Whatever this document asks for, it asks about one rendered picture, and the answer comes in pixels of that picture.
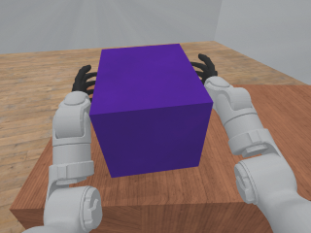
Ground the pedestal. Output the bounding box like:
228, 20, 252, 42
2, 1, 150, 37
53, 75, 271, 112
9, 84, 311, 233

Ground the right robot forearm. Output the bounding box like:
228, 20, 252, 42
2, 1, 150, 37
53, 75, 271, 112
204, 76, 297, 191

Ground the left robot hand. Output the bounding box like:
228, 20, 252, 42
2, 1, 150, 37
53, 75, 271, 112
71, 64, 97, 103

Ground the carton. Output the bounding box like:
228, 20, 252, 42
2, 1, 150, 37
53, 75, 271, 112
89, 44, 214, 178

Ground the right robot upper arm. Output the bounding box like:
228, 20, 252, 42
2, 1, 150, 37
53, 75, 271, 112
234, 152, 311, 233

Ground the left robot upper arm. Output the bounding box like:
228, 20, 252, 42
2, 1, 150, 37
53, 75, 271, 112
21, 185, 103, 233

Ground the left robot forearm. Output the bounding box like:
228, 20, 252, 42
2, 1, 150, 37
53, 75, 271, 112
43, 90, 94, 225

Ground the right robot hand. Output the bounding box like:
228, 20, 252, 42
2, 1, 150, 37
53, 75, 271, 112
190, 53, 218, 85

